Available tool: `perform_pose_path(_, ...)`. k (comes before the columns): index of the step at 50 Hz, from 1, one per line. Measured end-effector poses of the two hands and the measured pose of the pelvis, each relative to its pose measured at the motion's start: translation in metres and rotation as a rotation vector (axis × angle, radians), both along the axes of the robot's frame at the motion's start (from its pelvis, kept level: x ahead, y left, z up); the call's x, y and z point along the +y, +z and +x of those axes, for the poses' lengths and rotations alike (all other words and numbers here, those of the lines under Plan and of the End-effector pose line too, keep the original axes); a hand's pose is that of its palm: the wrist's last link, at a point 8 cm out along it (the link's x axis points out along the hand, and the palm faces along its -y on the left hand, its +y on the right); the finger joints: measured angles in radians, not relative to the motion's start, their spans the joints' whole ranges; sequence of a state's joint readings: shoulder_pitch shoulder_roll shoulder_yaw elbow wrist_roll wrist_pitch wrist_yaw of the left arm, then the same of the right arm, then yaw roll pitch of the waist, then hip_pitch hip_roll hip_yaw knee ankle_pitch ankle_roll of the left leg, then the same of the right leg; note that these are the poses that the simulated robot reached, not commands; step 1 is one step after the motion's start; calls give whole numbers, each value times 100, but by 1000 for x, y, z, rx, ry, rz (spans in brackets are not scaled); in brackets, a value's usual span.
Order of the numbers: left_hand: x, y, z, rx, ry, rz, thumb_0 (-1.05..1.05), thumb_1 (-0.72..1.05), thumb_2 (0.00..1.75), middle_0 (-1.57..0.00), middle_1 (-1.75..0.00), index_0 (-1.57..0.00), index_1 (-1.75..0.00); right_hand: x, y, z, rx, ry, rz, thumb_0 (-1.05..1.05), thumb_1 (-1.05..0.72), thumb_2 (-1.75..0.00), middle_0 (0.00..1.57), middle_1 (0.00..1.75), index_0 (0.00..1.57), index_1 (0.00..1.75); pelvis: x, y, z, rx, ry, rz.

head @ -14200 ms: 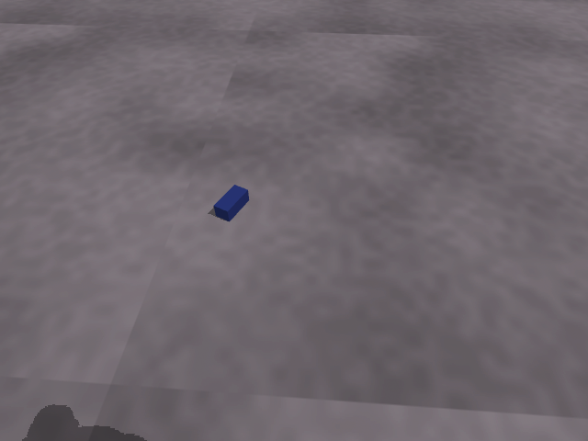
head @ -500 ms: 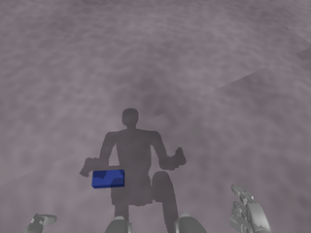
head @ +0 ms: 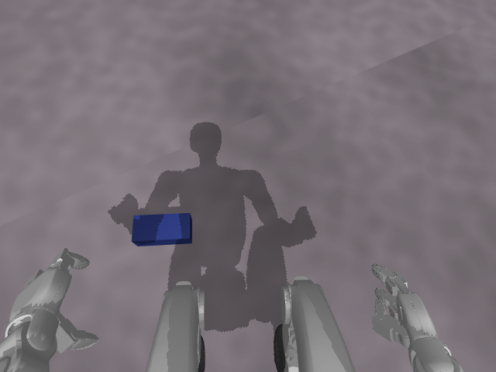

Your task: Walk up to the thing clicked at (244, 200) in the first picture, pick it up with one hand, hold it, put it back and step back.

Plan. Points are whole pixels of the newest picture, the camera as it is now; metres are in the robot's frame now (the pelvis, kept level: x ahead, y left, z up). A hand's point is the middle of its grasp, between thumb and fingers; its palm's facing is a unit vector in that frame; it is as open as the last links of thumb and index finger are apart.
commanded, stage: rise first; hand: left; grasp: from above
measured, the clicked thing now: (163, 229) +0.47 +0.22 -0.51
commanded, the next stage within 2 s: none
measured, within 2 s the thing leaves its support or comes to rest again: neither
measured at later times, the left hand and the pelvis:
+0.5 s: hand (108, 257) +0.35 +0.29 -0.29, palm faces -0.48 -0.18 -0.86, open 14.1 cm; pelvis -0.05 +0.00 -0.15, yaw -2 degrees
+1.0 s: hand (120, 243) +0.40 +0.29 -0.35, palm faces -0.45 -0.02 -0.89, open 14.1 cm; pelvis -0.04 +0.01 -0.19, yaw -4 degrees
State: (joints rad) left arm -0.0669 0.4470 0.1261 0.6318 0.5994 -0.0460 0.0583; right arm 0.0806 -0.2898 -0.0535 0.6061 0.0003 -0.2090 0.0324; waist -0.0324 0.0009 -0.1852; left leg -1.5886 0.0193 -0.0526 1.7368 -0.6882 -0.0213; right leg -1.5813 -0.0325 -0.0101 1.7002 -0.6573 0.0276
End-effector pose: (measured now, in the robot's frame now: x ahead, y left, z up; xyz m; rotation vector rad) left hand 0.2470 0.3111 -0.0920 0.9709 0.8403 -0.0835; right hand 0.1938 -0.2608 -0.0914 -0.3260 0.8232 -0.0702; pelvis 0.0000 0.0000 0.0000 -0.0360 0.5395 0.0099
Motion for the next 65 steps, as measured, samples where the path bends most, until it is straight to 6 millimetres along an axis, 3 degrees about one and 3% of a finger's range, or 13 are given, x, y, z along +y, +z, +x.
perform_pose_path(7,0,-56,41,-63,-153,116,0,-53,97,-11,-107,-11,-106,-9,-81,-44,135,-27,-5,1,-93,-90,20,30,21,30,-2,-62,-24,38,-5,-7)
perform_pose_path(13,-3,-91,72,-97,-266,187,0,-54,100,-11,-107,-10,-106,-11,-131,-94,267,-65,-3,1,-93,-90,20,30,21,30,-2,-102,-39,41,-9,-16)
perform_pose_path(20,-9,-121,99,-119,-367,237,0,-53,103,-8,-106,-8,-106,-13,-159,-146,388,-126,-15,1,-90,-90,20,30,21,30,0,-132,-48,35,-14,-31)
perform_pose_path(26,-9,-145,115,-140,-443,274,0,-53,104,-8,-103,-7,-103,-15,-168,-173,471,-151,-45,1,-89,-90,20,30,21,30,3,-151,-50,33,-15,-48)
perform_pose_path(39,-12,-182,141,-167,-538,345,0,-53,103,-8,-99,-7,-99,-15,-184,-179,533,-141,-80,0,-90,-90,20,30,21,30,9,-178,-47,41,-15,-71)
perform_pose_path(51,-19,-201,156,-177,-568,368,0,-52,101,-9,-99,-9,-98,-11,-202,-175,554,-114,-70,0,-91,-90,20,30,21,30,7,-193,-42,51,-22,-69)
perform_pose_path(65,-24,-221,169,-170,-546,367,0,-52,100,-9,-101,-9,-100,-10,-208,-185,606,-126,-70,0,-91,-90,20,30,21,30,7,-200,-36,68,-27,-71)
